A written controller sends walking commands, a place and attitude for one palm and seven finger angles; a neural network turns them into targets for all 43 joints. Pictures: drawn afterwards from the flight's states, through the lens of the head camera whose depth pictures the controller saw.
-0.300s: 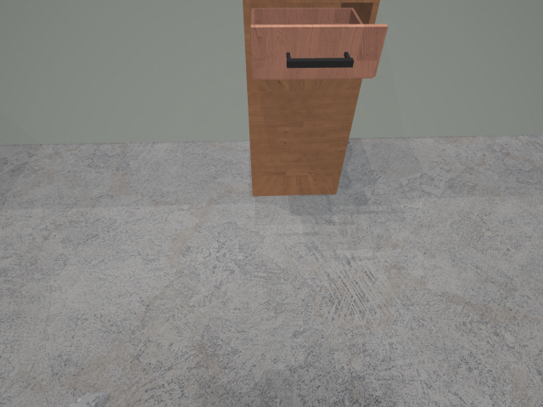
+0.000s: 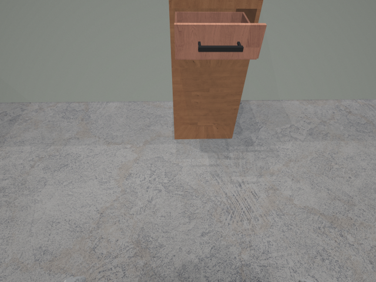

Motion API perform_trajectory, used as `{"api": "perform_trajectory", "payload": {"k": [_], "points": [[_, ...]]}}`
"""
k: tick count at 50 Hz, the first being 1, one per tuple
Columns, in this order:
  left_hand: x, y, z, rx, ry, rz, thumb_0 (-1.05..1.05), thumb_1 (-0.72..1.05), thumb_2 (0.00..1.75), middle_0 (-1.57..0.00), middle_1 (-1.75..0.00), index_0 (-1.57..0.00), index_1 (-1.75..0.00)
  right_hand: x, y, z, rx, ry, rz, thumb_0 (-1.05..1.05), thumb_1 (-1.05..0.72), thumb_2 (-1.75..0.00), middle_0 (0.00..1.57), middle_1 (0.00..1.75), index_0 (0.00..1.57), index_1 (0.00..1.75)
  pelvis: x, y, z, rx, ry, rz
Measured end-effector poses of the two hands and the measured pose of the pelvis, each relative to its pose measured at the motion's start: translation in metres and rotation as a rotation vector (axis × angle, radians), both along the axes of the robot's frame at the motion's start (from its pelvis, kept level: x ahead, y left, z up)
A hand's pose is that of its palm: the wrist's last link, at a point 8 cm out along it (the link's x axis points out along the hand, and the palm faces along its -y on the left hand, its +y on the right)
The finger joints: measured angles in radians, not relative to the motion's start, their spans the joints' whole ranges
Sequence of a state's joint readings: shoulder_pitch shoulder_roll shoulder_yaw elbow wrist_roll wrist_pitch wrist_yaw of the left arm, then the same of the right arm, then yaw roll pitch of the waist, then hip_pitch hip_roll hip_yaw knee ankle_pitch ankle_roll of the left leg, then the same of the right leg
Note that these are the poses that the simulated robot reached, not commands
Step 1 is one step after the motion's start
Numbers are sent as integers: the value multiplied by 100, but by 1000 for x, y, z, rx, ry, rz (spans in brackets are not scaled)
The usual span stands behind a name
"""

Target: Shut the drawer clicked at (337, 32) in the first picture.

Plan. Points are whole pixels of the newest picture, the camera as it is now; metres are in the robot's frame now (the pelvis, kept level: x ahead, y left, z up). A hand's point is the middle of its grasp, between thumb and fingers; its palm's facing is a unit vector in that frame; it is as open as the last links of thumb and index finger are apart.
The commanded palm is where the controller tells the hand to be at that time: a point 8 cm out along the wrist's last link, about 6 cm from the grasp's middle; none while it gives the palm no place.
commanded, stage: stand and wait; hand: left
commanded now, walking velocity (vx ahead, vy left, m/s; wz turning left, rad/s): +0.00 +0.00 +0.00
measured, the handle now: (219, 46) +1.01 -0.08 +0.04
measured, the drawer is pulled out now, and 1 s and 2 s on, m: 0.19 0.19 0.19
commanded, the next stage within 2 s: look at it before walking up in 0.52 s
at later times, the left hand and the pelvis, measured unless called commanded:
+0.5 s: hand out of the picture +0.06 +0.24 -0.15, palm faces -0.03 -0.94 -0.34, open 7.4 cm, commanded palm none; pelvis -0.01 -0.01 +0.00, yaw +0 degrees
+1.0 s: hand out of the picture +0.05 +0.24 -0.15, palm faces -0.03 -0.95 -0.32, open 7.4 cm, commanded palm none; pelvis -0.02 -0.01 +0.00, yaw +0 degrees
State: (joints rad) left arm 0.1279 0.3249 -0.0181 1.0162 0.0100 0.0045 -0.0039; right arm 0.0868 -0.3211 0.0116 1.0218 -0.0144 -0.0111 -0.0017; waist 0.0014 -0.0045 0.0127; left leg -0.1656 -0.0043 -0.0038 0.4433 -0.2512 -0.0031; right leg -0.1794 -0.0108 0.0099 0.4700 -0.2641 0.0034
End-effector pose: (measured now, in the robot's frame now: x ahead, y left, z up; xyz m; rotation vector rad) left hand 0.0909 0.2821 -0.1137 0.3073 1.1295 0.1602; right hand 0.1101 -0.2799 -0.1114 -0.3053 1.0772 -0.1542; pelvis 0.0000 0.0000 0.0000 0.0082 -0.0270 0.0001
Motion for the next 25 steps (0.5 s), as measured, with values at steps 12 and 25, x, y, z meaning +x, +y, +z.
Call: {"api": "perform_trajectory", "payload": {"k": [12,25], "points": [[-33,1,-4,10,84,29,1,91,90,-21,-30,-20,-30,-44,-15,-6,-16,110,-45,1,-90,-90,21,30,20,30,-7,-6,2,-2,-8,-1],[-39,2,-2,18,84,26,1,91,90,-20,-30,-20,-30,-67,-19,-8,-13,148,-63,1,-90,-90,21,30,20,30,-15,-8,4,-3,-12,-3]]}}
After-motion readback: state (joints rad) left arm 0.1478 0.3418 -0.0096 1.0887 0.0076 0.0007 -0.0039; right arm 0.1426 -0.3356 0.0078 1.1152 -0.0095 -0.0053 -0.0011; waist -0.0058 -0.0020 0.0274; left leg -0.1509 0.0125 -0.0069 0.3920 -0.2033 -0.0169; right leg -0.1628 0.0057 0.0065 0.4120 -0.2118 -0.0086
